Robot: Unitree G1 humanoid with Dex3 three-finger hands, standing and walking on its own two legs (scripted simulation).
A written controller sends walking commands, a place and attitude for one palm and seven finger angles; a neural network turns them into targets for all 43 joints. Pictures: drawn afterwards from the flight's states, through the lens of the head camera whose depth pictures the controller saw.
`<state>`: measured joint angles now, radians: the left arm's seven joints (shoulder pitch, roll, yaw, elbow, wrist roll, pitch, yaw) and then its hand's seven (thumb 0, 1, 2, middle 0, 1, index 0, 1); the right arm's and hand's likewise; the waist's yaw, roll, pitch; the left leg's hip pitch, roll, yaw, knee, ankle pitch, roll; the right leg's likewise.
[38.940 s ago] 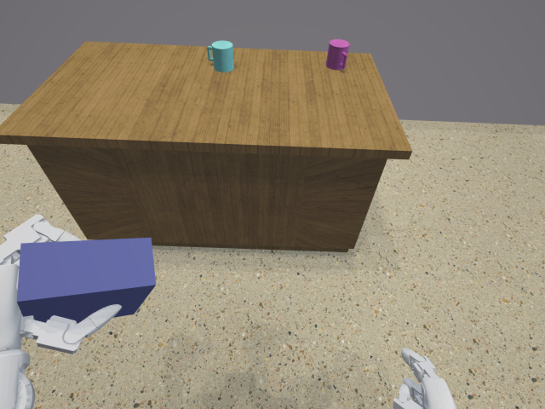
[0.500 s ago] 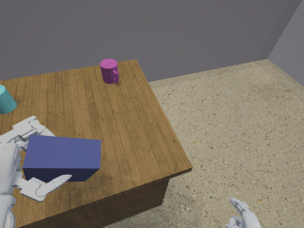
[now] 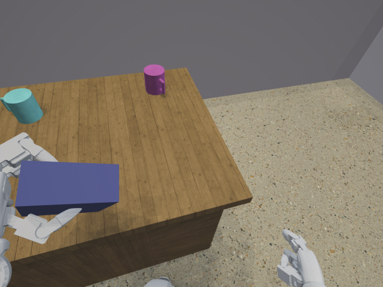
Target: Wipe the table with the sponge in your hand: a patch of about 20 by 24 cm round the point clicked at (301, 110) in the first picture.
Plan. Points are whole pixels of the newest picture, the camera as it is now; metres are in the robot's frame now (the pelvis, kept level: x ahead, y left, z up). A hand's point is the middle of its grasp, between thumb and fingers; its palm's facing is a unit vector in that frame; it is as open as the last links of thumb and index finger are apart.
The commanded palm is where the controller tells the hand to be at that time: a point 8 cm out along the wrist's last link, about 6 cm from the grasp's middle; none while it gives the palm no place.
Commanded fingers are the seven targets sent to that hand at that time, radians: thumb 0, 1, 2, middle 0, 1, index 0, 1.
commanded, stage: step back with the hand held close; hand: left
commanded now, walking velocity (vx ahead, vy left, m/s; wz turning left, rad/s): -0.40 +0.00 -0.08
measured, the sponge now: (81, 191) +0.22 +0.20 +0.15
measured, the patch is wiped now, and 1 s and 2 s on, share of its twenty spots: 1.00 1.00 1.00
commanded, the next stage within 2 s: stop stepping back and stand still in 0.80 s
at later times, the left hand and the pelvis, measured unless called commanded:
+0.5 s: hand (38, 213) +0.17 +0.23 +0.18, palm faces +0.31 -0.85 -0.42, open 9.4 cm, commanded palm +0.11 +0.28 +0.20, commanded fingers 0.00 0.10 1.30 -1.20 -1.60 -1.20 -1.60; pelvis -0.05 +0.00 +0.01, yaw +2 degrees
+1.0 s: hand out of the picture +0.04 +0.19 +0.17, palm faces +0.25 -0.85 -0.46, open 9.4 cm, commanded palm -0.01 +0.25 +0.20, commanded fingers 0.00 0.10 1.30 -1.20 -1.60 -1.20 -1.60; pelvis -0.18 -0.02 +0.01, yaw -2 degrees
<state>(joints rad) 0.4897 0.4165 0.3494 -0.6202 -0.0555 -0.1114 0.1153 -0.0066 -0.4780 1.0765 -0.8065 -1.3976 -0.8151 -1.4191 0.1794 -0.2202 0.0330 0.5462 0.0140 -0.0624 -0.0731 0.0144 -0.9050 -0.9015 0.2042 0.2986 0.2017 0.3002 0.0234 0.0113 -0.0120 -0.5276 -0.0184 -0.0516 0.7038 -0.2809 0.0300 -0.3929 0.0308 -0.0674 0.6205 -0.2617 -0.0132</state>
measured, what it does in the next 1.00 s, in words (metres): walks backwards: left foot, then right foot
